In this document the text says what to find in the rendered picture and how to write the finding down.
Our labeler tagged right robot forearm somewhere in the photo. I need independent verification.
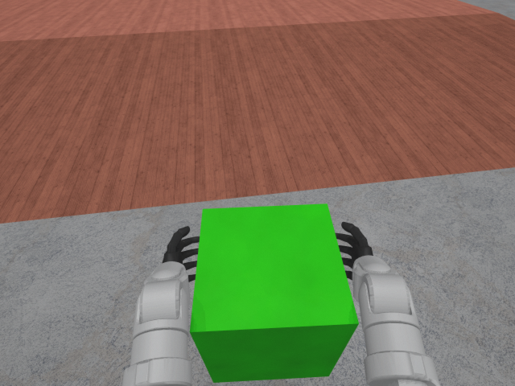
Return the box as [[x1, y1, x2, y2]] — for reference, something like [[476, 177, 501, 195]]
[[352, 256, 441, 386]]

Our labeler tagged robot right hand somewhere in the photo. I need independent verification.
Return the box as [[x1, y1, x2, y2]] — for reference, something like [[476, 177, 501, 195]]
[[336, 222, 373, 280]]

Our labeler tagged carton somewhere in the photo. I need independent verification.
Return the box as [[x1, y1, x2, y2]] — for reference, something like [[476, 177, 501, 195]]
[[190, 203, 359, 383]]

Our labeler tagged robot left hand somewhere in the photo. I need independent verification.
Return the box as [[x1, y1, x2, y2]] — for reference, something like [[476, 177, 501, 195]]
[[163, 226, 200, 282]]

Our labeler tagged left robot forearm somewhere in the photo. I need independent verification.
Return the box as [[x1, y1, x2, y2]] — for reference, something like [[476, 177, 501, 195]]
[[122, 261, 192, 386]]

